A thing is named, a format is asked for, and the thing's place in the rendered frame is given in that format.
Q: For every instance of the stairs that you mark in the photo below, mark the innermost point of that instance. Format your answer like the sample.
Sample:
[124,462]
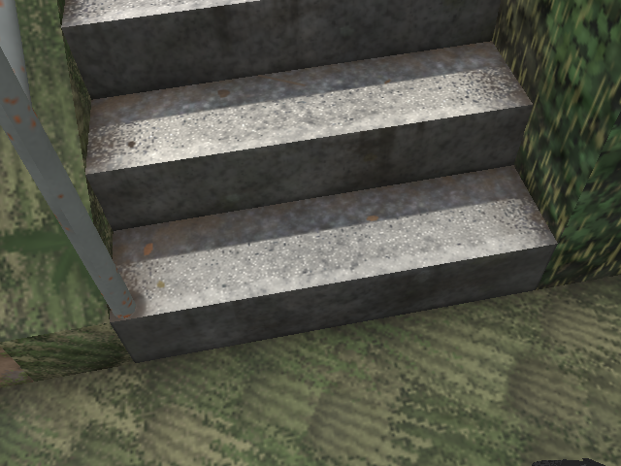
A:
[275,167]

